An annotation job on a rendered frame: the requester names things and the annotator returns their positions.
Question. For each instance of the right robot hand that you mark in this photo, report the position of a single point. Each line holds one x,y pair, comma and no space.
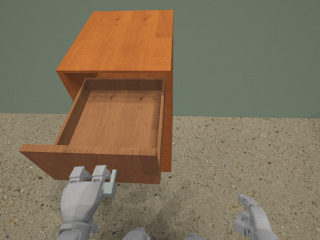
247,224

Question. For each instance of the cabinet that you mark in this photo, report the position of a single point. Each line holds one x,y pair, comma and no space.
125,44

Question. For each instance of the robot left shin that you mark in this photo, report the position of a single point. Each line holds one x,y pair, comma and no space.
140,229

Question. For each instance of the robot left thigh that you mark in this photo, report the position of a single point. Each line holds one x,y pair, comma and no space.
137,235

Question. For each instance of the drawer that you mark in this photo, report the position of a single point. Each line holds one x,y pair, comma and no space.
117,122

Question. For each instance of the handle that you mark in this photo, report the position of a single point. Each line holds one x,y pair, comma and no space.
110,187

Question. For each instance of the robot right forearm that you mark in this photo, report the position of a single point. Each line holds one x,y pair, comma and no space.
265,234

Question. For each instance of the robot left forearm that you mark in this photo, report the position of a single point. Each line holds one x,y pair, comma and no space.
74,231

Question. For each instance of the left robot hand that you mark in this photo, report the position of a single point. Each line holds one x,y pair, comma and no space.
80,199

